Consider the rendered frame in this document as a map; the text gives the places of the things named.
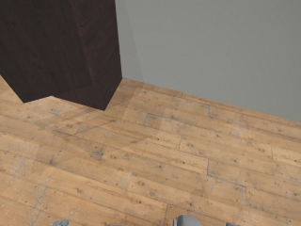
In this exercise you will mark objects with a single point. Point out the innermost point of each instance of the cupboard door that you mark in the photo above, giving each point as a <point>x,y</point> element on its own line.
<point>41,53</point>

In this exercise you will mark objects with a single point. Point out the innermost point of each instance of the robot right thigh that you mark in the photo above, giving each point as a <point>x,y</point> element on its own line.
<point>186,220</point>

